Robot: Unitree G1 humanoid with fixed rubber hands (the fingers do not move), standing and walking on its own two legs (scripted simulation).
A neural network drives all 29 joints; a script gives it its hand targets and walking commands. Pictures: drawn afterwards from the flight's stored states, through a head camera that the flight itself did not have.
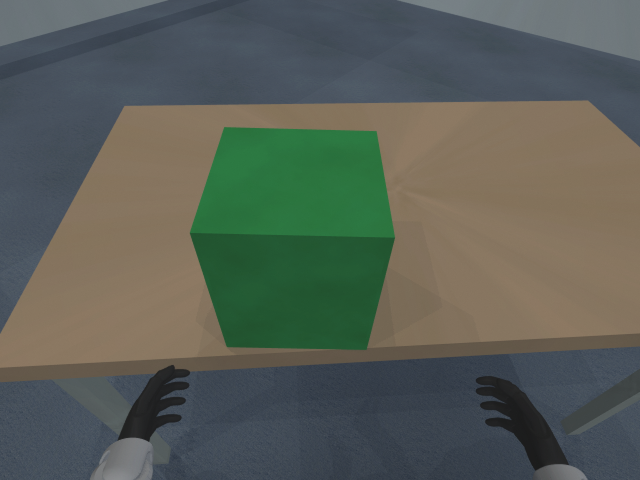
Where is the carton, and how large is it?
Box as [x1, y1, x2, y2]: [190, 127, 394, 349]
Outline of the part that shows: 224,127 190,230 190,234 226,345 243,347 366,349 394,239 376,131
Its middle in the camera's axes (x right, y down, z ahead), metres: -0.03 +0.01 +0.55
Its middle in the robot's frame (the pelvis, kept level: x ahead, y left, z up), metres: +0.42 +0.05 +0.06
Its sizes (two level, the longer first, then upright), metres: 0.210 0.200 0.250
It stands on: a table, 0.71 m high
